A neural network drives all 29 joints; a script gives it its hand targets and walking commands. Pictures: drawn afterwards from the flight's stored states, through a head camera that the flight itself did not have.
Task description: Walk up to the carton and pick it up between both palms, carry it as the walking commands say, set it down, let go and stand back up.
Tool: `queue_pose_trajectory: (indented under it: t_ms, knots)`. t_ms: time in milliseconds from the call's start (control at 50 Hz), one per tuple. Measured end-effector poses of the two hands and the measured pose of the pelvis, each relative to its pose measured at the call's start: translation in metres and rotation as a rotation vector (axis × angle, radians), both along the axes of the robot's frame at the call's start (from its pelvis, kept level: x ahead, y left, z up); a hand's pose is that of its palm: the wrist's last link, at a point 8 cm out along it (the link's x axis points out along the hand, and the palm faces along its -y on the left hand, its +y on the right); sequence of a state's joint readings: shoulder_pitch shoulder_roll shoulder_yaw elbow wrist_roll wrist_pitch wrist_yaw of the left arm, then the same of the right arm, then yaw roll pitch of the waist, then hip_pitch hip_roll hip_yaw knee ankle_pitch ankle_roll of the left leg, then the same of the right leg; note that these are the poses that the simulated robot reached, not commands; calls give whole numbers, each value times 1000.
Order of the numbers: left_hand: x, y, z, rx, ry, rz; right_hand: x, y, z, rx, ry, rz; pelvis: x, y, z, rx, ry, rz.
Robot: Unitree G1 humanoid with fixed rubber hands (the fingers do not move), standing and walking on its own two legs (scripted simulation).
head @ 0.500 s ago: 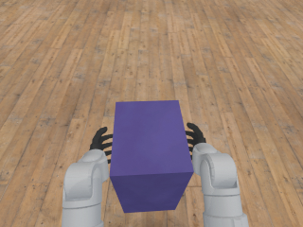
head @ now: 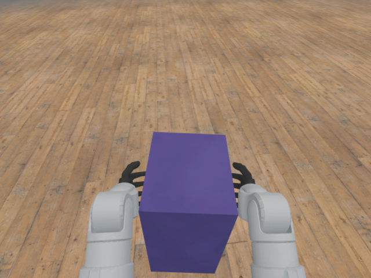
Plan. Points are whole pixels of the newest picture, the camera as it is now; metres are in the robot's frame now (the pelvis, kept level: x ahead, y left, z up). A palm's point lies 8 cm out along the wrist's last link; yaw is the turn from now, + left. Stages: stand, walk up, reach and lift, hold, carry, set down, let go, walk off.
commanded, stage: carry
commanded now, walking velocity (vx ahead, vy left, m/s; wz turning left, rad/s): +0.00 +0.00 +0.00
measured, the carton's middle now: (185, 207) +0.30 +0.00 +0.03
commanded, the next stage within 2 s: hold in 1.86 s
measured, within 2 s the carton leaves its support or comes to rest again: neither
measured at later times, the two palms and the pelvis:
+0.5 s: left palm (114, 202) +0.28 +0.14 +0.09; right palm (235, 197) +0.28 -0.10 +0.09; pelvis -0.01 +0.01 +0.00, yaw +0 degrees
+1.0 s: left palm (120, 197) +0.30 +0.14 +0.08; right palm (236, 193) +0.30 -0.11 +0.08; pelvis +0.00 +0.01 +0.00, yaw +0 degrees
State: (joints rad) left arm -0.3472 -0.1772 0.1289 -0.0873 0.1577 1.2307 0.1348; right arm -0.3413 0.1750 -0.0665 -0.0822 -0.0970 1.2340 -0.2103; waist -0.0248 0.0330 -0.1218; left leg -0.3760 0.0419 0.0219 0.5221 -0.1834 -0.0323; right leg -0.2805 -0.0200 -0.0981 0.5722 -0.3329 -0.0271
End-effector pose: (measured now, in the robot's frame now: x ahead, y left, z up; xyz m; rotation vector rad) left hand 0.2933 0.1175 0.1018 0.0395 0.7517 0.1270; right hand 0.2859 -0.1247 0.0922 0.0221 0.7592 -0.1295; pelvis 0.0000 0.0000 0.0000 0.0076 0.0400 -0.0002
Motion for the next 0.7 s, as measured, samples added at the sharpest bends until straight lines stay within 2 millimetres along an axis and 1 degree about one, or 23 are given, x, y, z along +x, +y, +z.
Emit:
queue_pose_trajectory:
  t_ms: [100,220,340,500,700]
  knots:
    - [-17,17,-7,-19,10,44,-3,17,2,-26,10,50,-9,2,1,-6,-2,4]
    - [-24,27,-10,-29,9,66,-2,27,3,-40,9,72,-14,6,1,-9,2,6]
    - [-21,27,-10,-28,3,48,-4,27,2,-42,3,58,-14,11,1,-10,5,4]
    - [-11,24,-9,-21,-3,28,-2,23,-1,-35,-4,38,-10,14,2,-8,15,4]
    - [0,21,-12,-13,-6,23,8,21,-5,-29,-6,32,-2,13,1,-5,20,-3]
